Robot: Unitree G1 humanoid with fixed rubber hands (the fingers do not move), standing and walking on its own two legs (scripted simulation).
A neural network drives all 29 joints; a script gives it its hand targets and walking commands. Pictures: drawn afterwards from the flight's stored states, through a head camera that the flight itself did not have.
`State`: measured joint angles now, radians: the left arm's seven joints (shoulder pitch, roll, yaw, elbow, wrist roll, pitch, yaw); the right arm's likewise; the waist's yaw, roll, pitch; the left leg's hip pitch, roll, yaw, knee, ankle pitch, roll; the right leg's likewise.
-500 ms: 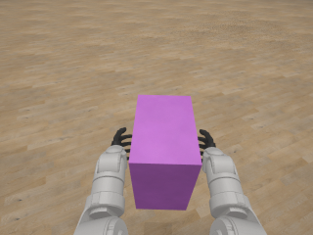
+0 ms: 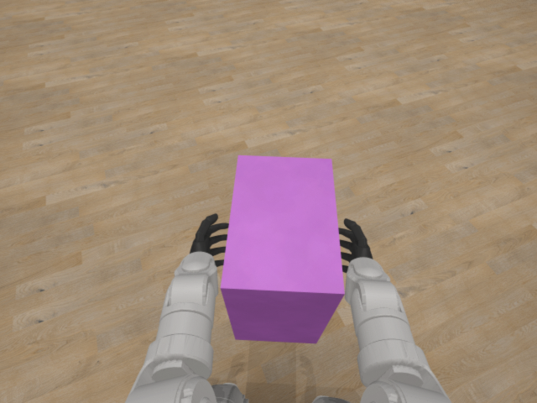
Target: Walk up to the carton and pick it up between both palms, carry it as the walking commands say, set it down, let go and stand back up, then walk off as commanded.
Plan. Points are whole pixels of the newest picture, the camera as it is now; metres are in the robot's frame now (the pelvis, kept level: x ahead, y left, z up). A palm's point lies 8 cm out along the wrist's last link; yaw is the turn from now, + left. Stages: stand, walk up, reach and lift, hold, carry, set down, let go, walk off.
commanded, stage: set down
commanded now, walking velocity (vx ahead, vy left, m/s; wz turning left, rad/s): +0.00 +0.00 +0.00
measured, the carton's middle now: (279, 255) +0.36 +0.02 -0.08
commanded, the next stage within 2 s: none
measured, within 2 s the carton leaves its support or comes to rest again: neither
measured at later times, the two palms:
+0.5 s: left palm (213, 281) +0.32 +0.14 -0.11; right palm (348, 278) +0.34 -0.11 -0.11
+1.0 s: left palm (216, 293) +0.33 +0.15 -0.20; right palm (336, 290) +0.36 -0.11 -0.20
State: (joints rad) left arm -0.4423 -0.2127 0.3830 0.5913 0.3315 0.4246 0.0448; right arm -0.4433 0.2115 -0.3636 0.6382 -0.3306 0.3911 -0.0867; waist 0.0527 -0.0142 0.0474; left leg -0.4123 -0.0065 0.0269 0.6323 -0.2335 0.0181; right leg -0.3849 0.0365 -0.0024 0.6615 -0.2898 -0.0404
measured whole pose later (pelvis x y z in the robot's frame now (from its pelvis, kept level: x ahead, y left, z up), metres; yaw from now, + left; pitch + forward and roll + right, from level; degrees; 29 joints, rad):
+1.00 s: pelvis -0.04 +0.01 -0.09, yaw +0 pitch +26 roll +0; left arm -0.61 -0.06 0.16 0.71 0.06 -0.03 0.24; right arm -0.69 -0.03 -0.05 0.81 -0.03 -0.04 -0.20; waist 0.03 0.00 0.10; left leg -1.26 -0.01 0.03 1.13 -0.33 0.03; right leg -1.23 0.03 -0.01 1.17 -0.39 -0.03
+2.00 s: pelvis -0.05 +0.01 -0.24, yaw -4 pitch +40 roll +2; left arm -0.98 -0.02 0.39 0.75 0.05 0.11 0.19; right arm -1.18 -0.08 -0.13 0.98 -0.06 0.11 -0.20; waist 0.07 -0.01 0.05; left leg -1.90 -0.07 -0.02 1.71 -0.52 -0.03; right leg -1.91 0.12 0.04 1.73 -0.52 -0.01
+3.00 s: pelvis -0.07 +0.01 -0.35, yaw -3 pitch +40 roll +3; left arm -1.33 -0.03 0.67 0.70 0.29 0.28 0.06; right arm -1.52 -0.12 -0.39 1.02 -0.30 0.26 -0.09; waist 0.08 -0.03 0.22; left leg -2.22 -0.08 0.00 2.05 -0.54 -0.05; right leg -2.24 0.13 0.03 2.09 -0.54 0.00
